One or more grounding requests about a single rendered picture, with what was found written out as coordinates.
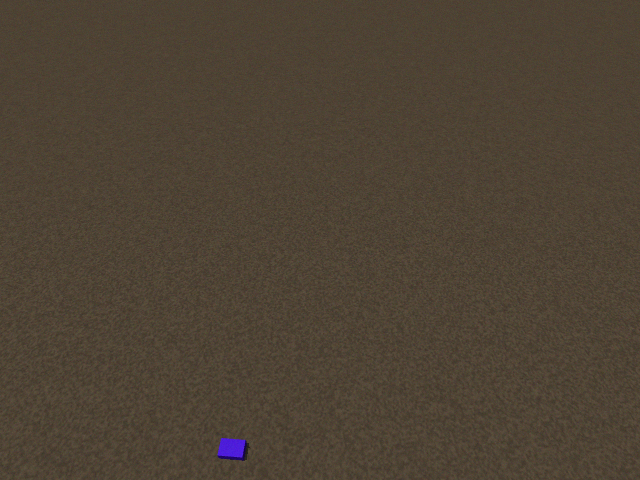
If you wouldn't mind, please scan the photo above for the small box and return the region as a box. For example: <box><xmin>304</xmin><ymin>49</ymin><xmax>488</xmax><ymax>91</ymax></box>
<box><xmin>217</xmin><ymin>438</ymin><xmax>247</xmax><ymax>461</ymax></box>

